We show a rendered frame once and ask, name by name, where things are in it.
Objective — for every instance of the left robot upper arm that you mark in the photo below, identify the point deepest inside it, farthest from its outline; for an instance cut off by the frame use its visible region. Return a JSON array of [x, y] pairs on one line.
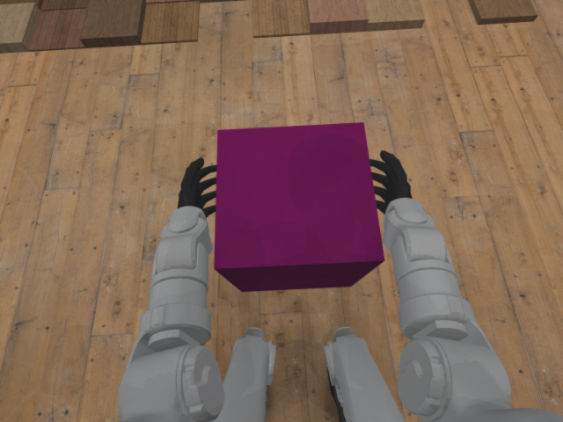
[[182, 384]]

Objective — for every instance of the right robot upper arm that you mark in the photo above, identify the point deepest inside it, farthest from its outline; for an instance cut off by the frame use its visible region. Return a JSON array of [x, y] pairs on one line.
[[444, 380]]

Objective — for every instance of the robot right foot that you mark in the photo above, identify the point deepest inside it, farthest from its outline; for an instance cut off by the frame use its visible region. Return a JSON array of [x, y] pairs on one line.
[[334, 394]]

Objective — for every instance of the robot right hand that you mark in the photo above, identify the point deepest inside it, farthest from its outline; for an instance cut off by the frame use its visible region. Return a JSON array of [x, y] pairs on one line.
[[395, 180]]

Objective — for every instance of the right robot forearm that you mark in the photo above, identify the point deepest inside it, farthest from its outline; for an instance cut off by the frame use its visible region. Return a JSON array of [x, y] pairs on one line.
[[431, 302]]

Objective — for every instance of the left robot forearm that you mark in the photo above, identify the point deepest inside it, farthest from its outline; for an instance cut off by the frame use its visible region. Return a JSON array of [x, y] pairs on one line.
[[177, 312]]

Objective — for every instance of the robot left hand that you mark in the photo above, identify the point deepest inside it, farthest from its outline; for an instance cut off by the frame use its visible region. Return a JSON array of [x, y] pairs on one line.
[[192, 188]]

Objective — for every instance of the carton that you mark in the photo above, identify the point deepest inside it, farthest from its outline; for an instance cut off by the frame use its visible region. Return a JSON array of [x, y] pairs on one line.
[[295, 207]]

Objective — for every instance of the left robot thigh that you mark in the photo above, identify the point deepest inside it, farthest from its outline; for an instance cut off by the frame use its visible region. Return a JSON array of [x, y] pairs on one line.
[[245, 384]]

